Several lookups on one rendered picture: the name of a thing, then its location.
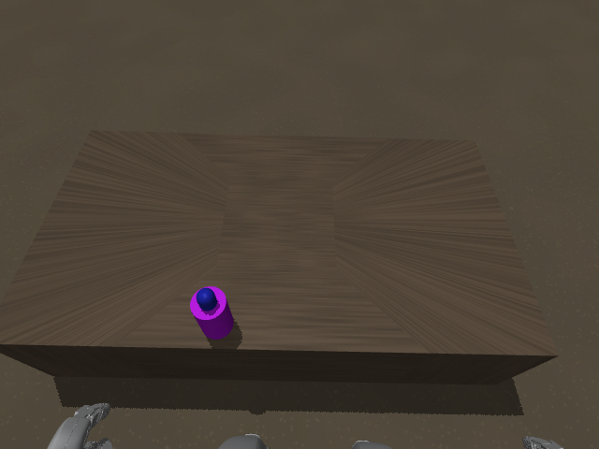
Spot left robot hand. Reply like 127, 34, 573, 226
47, 403, 113, 449

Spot bottle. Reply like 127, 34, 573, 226
190, 286, 234, 340

